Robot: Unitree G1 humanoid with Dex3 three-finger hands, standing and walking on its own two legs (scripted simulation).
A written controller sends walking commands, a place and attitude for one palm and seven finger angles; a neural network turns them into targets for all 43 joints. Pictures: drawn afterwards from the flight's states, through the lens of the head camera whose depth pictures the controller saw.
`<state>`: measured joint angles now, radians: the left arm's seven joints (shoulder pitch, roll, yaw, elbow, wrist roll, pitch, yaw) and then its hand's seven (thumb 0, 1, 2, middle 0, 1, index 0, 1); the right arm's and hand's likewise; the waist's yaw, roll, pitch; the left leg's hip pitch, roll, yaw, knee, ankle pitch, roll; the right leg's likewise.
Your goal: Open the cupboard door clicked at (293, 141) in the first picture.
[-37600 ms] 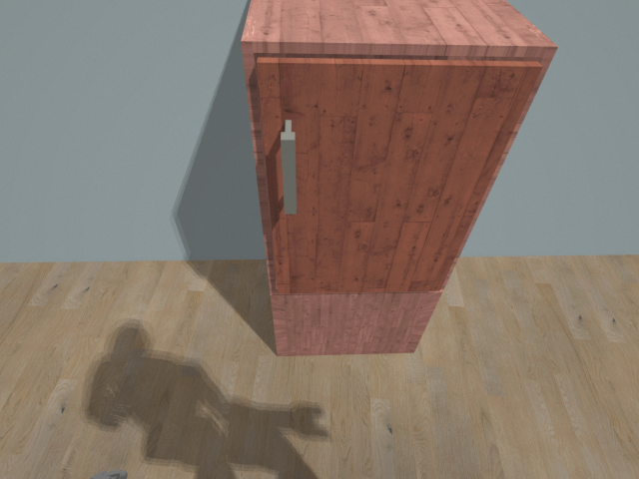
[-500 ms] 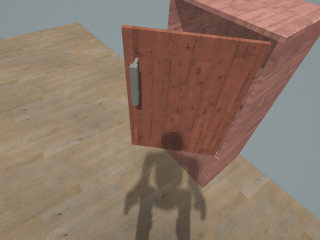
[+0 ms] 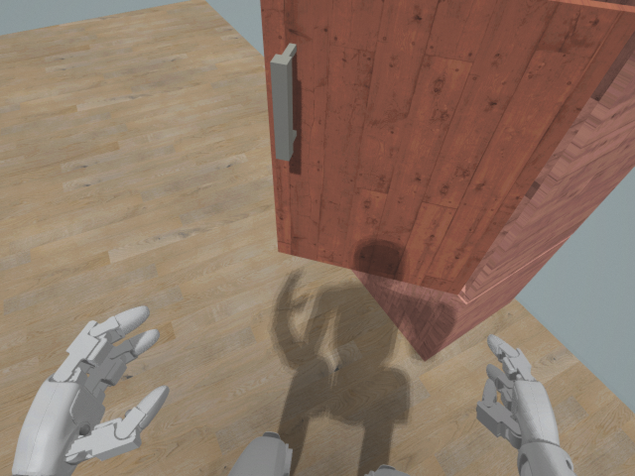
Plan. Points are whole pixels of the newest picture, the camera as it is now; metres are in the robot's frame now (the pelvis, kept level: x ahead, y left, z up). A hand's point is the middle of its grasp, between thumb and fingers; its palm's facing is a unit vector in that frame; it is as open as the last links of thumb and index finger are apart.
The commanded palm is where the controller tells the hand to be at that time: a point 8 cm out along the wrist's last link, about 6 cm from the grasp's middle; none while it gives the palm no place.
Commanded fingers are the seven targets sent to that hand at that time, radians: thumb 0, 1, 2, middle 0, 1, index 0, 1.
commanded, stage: raise the hand with hooked fingers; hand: left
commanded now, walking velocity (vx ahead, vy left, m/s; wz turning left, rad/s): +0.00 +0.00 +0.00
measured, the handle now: (287, 104) +0.58 +0.13 +0.14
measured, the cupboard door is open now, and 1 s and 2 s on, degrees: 43 43 43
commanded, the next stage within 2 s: move the hooked fingers beside the handle in 1.54 s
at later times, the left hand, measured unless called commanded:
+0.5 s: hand (117, 327) +0.23 +0.24 +0.10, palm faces -0.10 -0.99 -0.07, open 12.4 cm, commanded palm +0.22 +0.30 +0.11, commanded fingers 0.00 -0.36 0.36 -0.29 -1.11 -0.29 -1.11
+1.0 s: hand (58, 245) +0.29 +0.31 +0.15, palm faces -0.06 -1.00 -0.06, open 13.9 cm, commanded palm +0.27 +0.35 +0.16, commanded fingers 0.00 -0.50 0.30 -0.30 -1.20 -0.30 -1.20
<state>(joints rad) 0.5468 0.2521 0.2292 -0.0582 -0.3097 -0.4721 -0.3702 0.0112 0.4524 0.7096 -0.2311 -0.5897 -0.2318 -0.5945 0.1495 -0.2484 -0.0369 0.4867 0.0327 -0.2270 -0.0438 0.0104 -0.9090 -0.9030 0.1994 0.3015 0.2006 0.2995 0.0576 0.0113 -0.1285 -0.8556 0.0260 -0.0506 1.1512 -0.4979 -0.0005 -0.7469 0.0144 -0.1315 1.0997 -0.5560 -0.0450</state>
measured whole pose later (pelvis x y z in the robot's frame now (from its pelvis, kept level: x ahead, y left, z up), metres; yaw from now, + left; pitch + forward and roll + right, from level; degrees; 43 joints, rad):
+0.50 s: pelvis +0.01 +0.02 +0.03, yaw -2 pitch +10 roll -2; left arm 0.32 0.35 0.33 0.09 -0.39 -0.33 -0.48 0.00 -0.13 0.46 -0.27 -0.96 -0.27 -0.97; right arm 0.29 -0.29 -0.02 0.57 0.06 -0.25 -0.07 0.02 -0.91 -0.90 0.20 0.30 0.20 0.30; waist -0.01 0.03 -0.10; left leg -0.70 0.02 0.00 0.95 -0.42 0.02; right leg -0.62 0.01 -0.08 0.91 -0.46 -0.02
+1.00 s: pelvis +0.01 +0.04 +0.05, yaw -1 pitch +6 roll -3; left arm -0.03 0.46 0.42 0.32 -0.36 -0.15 -0.56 -0.01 -0.49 0.31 -0.30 -1.19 -0.30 -1.20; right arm 0.27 -0.27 0.07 0.54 0.06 -0.23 -0.09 0.01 -0.90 -0.90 0.21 0.30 0.21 0.30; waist 0.02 0.03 -0.06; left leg -0.56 -0.01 0.01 0.82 -0.37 0.06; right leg -0.46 -0.01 -0.07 0.75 -0.39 0.01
